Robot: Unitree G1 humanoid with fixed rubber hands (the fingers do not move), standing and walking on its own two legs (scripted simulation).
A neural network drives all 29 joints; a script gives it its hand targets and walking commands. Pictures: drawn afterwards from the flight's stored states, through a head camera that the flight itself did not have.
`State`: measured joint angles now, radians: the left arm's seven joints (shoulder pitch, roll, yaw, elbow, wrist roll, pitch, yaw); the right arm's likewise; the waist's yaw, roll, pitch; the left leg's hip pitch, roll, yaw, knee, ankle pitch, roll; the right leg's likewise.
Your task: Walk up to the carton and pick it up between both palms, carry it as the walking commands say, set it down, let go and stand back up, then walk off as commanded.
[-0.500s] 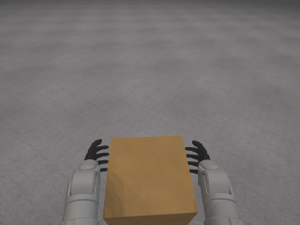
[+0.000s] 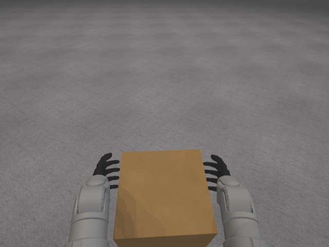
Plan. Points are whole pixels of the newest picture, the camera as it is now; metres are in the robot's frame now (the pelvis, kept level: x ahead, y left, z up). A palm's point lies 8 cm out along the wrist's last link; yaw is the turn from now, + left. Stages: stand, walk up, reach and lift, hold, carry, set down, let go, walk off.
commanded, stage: hold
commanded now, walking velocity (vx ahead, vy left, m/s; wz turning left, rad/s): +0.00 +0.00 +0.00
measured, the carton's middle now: (162, 201) +0.29 +0.00 -0.04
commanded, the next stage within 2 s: carry in 0.46 s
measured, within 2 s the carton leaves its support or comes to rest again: neither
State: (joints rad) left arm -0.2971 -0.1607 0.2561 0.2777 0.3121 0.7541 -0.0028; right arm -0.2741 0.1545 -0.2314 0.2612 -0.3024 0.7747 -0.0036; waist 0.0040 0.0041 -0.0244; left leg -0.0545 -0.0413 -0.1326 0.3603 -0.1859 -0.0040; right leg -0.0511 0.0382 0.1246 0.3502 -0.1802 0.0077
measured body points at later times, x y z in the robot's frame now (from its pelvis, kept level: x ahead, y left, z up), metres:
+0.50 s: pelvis +0.00 +0.00 +0.00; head -0.05 +0.00 +0.44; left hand +0.31 +0.16 +0.05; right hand +0.30 -0.15 +0.04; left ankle +0.02 +0.12 -0.75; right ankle +0.02 -0.13 -0.75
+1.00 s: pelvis -0.08 +0.01 -0.02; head -0.08 +0.02 +0.43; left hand +0.24 +0.13 +0.06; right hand +0.20 -0.17 +0.07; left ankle -0.05 +0.11 -0.75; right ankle -0.03 -0.12 -0.71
